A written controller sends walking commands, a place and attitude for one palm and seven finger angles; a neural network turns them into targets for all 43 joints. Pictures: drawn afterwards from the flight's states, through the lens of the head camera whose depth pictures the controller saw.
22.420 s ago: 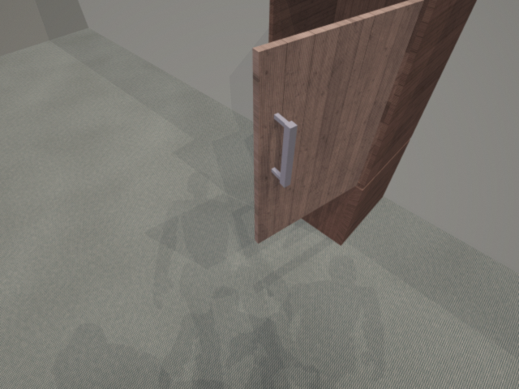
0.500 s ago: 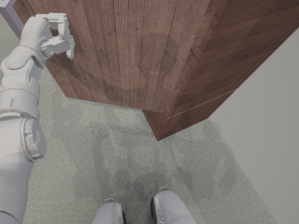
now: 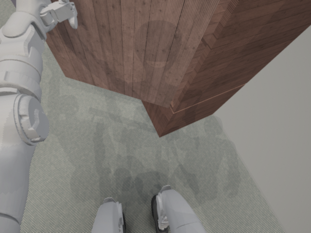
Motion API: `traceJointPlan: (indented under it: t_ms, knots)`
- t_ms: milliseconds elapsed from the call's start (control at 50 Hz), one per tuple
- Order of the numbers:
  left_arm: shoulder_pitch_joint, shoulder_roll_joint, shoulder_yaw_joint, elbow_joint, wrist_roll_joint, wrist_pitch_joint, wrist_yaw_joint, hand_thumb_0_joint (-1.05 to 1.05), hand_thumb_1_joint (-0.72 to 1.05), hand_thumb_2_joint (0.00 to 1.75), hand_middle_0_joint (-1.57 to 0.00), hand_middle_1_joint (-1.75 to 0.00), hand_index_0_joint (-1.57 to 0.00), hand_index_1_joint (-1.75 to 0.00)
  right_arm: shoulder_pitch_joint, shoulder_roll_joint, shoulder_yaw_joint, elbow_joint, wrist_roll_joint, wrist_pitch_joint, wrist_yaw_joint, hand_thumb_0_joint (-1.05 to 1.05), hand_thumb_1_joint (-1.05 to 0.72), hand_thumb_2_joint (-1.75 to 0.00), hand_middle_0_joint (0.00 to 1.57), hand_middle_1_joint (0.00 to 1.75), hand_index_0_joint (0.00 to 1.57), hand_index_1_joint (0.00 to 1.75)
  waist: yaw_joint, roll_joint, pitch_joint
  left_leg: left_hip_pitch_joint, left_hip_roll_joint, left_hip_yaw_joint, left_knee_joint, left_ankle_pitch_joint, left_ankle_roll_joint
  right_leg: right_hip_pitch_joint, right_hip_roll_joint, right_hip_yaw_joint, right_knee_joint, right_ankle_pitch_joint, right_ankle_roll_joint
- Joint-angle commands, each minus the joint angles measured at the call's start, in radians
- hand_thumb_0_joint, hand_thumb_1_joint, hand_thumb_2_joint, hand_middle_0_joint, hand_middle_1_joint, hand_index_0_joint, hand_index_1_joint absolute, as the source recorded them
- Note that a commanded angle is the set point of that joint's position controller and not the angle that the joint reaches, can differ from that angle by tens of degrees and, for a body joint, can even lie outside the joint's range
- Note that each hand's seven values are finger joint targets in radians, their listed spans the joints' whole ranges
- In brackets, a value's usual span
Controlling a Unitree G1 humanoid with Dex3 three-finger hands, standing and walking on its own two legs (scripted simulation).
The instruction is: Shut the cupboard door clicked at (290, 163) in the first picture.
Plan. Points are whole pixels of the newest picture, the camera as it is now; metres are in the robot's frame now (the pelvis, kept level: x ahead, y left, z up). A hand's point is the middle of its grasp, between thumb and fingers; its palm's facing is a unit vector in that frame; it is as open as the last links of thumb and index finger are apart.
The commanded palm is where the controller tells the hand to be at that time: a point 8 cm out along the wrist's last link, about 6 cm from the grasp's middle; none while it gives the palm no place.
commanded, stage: pull the fist back off the door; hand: left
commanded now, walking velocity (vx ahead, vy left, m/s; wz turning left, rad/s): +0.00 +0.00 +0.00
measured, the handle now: out of the picture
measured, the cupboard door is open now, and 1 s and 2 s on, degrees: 49 47 47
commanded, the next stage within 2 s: draw the hand back to the body in 0.80 s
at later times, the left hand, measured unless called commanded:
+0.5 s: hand (73, 24) +0.55 +0.10 +0.12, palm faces +0.07 -1.00 -0.03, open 3.1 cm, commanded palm +0.51 +0.14 +0.12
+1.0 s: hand (81, 44) +0.49 +0.08 +0.13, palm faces +0.05 -1.00 -0.04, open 3.1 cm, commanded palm +0.44 +0.14 +0.13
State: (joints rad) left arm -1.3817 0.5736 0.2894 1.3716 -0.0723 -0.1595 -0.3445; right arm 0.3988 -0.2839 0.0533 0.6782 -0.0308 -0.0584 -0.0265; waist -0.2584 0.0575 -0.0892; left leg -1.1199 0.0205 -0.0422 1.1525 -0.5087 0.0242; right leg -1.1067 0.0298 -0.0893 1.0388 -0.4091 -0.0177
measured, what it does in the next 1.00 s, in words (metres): stands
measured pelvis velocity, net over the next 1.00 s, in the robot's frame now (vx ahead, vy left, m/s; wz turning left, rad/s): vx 0.01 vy -0.01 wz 0.01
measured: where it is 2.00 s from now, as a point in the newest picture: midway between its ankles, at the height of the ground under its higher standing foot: (140, 232)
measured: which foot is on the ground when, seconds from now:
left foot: down 0.00-1.00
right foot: down 0.00-1.00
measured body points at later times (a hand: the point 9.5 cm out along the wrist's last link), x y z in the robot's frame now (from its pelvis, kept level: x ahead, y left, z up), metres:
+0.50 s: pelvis +0.02 -0.01 +0.04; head +0.14 -0.01 +0.47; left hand +0.54 +0.15 +0.13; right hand -0.02 -0.25 -0.08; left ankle +0.00 +0.10 -0.65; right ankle +0.04 -0.12 -0.65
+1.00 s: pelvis +0.01 -0.01 +0.04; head +0.10 -0.01 +0.48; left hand +0.48 +0.14 +0.14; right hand +0.08 -0.25 -0.09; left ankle +0.00 +0.10 -0.65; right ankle +0.04 -0.12 -0.65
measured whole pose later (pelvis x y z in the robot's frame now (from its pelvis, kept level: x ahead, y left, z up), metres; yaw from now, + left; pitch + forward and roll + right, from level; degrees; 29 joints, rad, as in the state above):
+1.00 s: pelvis +0.01 -0.01 +0.04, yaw +0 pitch +16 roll +0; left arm -0.83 0.18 0.21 1.06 -0.03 -0.44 0.09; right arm 0.31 -0.22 0.01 0.63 -0.03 0.02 0.04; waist -0.11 0.04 -0.12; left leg -0.76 0.00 0.02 0.93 -0.46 0.02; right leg -0.80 0.01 -0.03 0.90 -0.39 -0.02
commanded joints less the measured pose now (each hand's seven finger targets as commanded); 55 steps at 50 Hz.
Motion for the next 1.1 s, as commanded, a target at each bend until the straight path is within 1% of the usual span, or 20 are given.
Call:
traceJointPlan:
  t_ms: [0,40,100,160,200,260,340,380,460,500,580,600,620,660,700,780,900,960,980,1080]
  knots:
    - [-0.478,0.058,0.12,-0.279,0.015,-0.085,0.379,0.0,0.9,0.9,-1.3,-1.5,-1.3,-1.5,0.291,-0.154,-0.066,-0.061,-0.046,-0.002,0.059,0.0,-0.9,-0.9,0.2,0.3,0.2,0.3,-0.042,0.162,-0.611,0.472,0.009,-0.067,-0.123,0.454,-0.004,0.208,0.012,0.035,-0.108,0.267,0.004]
    - [-0.466,0.012,0.064,-0.355,0.119,-0.167,0.5,0.0,0.9,0.9,-1.3,-1.5,-1.3,-1.5,0.303,-0.142,-0.077,-0.061,-0.071,0.006,0.095,0.0,-0.9,-0.9,0.2,0.3,0.2,0.3,-0.034,0.192,-0.656,0.517,0.008,-0.061,-0.111,0.505,-0.013,0.203,0.013,0.034,-0.093,0.301,0.005]
    - [-0.413,0.006,0.024,-0.363,0.179,-0.223,0.502,0.0,0.9,0.9,-1.3,-1.5,-1.3,-1.5,0.315,-0.152,-0.095,-0.055,-0.066,0.033,0.116,0.0,-0.9,-0.9,0.2,0.3,0.2,0.3,-0.028,0.173,-0.69,0.56,0.004,-0.05,-0.137,0.534,-0.017,0.278,0.017,0.04,-0.112,0.349,0.0]
    - [-0.366,0.036,0.051,-0.295,0.143,-0.197,0.454,0.0,0.9,0.9,-1.3,-1.5,-1.3,-1.5,0.31,-0.157,-0.091,-0.058,-0.045,0.057,0.104,0.0,-0.9,-0.9,0.2,0.3,0.2,0.3,-0.024,0.101,-0.619,0.499,-0.006,-0.03,-0.187,0.437,-0.002,0.372,0.021,0.052,-0.16,0.34,0.002]
    - [-0.349,0.086,0.114,-0.349,0.11,-0.211,0.446,0.0,0.9,0.9,-1.3,-1.5,-1.3,-1.5,0.295,-0.151,-0.089,-0.078,-0.039,0.063,0.095,0.0,-0.9,-0.9,0.2,0.3,0.2,0.3,0.011,0.098,-0.634,0.484,-0.014,-0.013,-0.215,0.422,0.001,0.45,0.02,0.062,-0.175,0.359,0.002]
    - [-0.264,0.076,0.129,-0.421,0.09,-0.274,0.45,0.0,0.9,0.9,-1.3,-1.5,-1.3,-1.5,0.281,-0.134,-0.089,-0.096,-0.038,0.057,0.089,0.0,-0.9,-0.9,0.2,0.3,0.2,0.3,0.04,0.069,-0.623,0.476,-0.018,0.008,-0.235,0.452,0.004,0.536,0.02,0.072,-0.182,0.438,0.002]
    - [-0.041,-0.005,0.093,-0.341,0.093,-0.297,0.438,0.0,0.9,0.9,-1.3,-1.5,-1.3,-1.5,0.268,-0.129,-0.102,-0.09,-0.028,0.061,0.095,0.0,-0.9,-0.9,0.2,0.3,0.2,0.3,0.06,-0.028,-0.502,0.423,-0.022,0.037,-0.265,0.413,0.007,0.573,0.019,0.076,-0.214,0.443,0.005]
    - [0.0,-0.037,0.07,-0.331,0.081,-0.289,0.417,0.0,0.9,0.9,-1.3,-1.5,-1.3,-1.5,0.258,-0.13,-0.105,-0.095,-0.018,0.068,0.091,0.0,-0.9,-0.9,0.2,0.3,0.2,0.3,0.062,-0.03,-0.461,0.424,-0.026,0.048,-0.284,0.395,0.007,0.582,0.017,0.079,-0.229,0.443,0.004]
    - [0.023,-0.156,-0.003,-0.436,0.028,-0.306,0.389,0.0,0.9,0.9,-1.3,-1.5,-1.3,-1.5,0.226,-0.12,-0.117,-0.108,-0.007,0.073,0.085,0.0,-0.9,-0.9,0.2,0.3,0.2,0.3,0.073,0.006,-0.464,0.52,-0.027,0.05,-0.296,0.429,0.003,0.563,0.017,0.069,-0.238,0.445,-0.001]
    - [0.01,-0.19,-0.033,-0.48,0.015,-0.327,0.389,0.0,0.9,0.9,-1.3,-1.5,-1.3,-1.5,0.208,-0.119,-0.121,-0.093,-0.006,0.071,0.082,0.0,-0.9,-0.9,0.2,0.3,0.2,0.3,0.067,0.005,-0.466,0.564,-0.021,0.038,-0.295,0.439,-0.002,0.53,0.015,0.062,-0.235,0.43,0.001]
    - [0.046,-0.228,-0.07,-0.577,0.017,-0.36,0.407,0.0,0.9,0.9,-1.3,-1.5,-1.3,-1.5,0.17,-0.114,-0.128,-0.085,-0.001,0.066,0.078,0.0,-0.9,-0.9,0.2,0.3,0.2,0.3,0.092,0.068,-0.507,0.661,-0.013,0.019,-0.286,0.521,-0.014,0.491,0.011,0.052,-0.211,0.438,-0.004]
    - [0.062,-0.264,-0.096,-0.57,0.017,-0.356,0.412,0.0,0.9,0.9,-1.3,-1.5,-1.3,-1.5,0.158,-0.11,-0.127,-0.082,0.001,0.066,0.079,0.0,-0.9,-0.9,0.2,0.3,0.2,0.3,0.087,0.056,-0.485,0.658,-0.014,0.023,-0.287,0.515,-0.013,0.485,0.011,0.05,-0.216,0.435,-0.002]
    - [0.077,-0.257,-0.088,-0.554,0.019,-0.35,0.419,0.0,0.9,0.9,-1.3,-1.5,-1.3,-1.5,0.153,-0.111,-0.128,-0.078,0.0,0.067,0.078,0.0,-0.9,-0.9,0.2,0.3,0.2,0.3,0.088,0.014,-0.468,0.636,-0.015,0.022,-0.291,0.494,-0.011,0.496,0.011,0.05,-0.219,0.429,-0.001]
    - [0.1,-0.234,-0.078,-0.592,0.027,-0.35,0.432,0.0,0.9,0.9,-1.3,-1.5,-1.3,-1.5,0.135,-0.117,-0.127,-0.092,0.003,0.07,0.069,0.0,-0.9,-0.9,0.2,0.3,0.2,0.3,0.104,0.024,-0.466,0.633,-0.02,0.024,-0.304,0.49,-0.012,0.518,0.009,0.051,-0.213,0.428,-0.005]
    - [0.118,-0.294,-0.12,-0.591,0.025,-0.343,0.44,0.0,0.9,0.9,-1.3,-1.5,-1.3,-1.5,0.104,-0.105,-0.123,-0.096,0.007,0.069,0.068,0.0,-0.9,-0.9,0.2,0.3,0.2,0.3,0.102,0.004,-0.437,0.634,-0.019,0.022,-0.312,0.467,-0.014,0.507,0.006,0.047,-0.221,0.41,-0.003]
    - [0.038,-0.23,-0.074,-0.578,0.031,-0.352,0.465,0.0,0.9,0.9,-1.3,-1.5,-1.3,-1.5,0.079,-0.108,-0.118,-0.088,0.005,0.064,0.051,0.0,-0.9,-0.9,0.2,0.3,0.2,0.3,0.1,-0.025,-0.44,0.6,-0.026,0.024,-0.316,0.408,-0.009,0.531,0.001,0.061,-0.22,0.394,0.0]
    - [0.102,-0.274,-0.099,-0.47,0.042,-0.346,0.452,0.0,0.9,0.9,-1.3,-1.5,-1.3,-1.5,0.064,-0.1,-0.109,-0.09,0.002,0.06,0.053,0.0,-0.9,-0.9,0.2,0.3,0.2,0.3,0.103,-0.051,-0.41,0.552,-0.03,0.026,-0.313,0.382,-0.011,0.522,-0.004,0.061,-0.216,0.379,-0.001]
    - [0.243,-0.199,-0.023,-0.563,0.014,-0.331,0.436,0.0,0.9,0.9,-1.3,-1.5,-1.3,-1.5,0.058,-0.11,-0.11,-0.139,0.011,0.065,0.051,0.0,-0.9,-0.9,0.2,0.3,0.2,0.3,0.165,-0.059,-0.5,0.584,-0.034,0.042,-0.342,0.419,-0.007,0.645,0.0,0.068,-0.23,0.429,-0.007]
    - [0.276,-0.212,-0.039,-0.626,0.008,-0.327,0.424,0.0,0.9,0.9,-1.3,-1.5,-1.3,-1.5,0.046,-0.101,-0.107,-0.153,0.017,0.066,0.05,0.0,-0.9,-0.9,0.2,0.3,0.2,0.3,0.177,-0.036,-0.518,0.604,-0.033,0.048,-0.354,0.442,-0.009,0.674,-0.002,0.07,-0.234,0.454,-0.007]
    - [0.465,-0.222,-0.057,-0.831,-0.038,-0.267,0.385,0.0,0.9,0.9,-1.3,-1.5,-1.3,-1.5,-0.001,-0.091,-0.103,-0.198,0.046,0.062,0.035,0.0,-0.9,-0.9,0.2,0.3,0.2,0.3,0.202,-0.11,-0.414,0.591,-0.03,0.07,-0.425,0.388,0.003,0.78,0.002,0.076,-0.307,0.46,0.0]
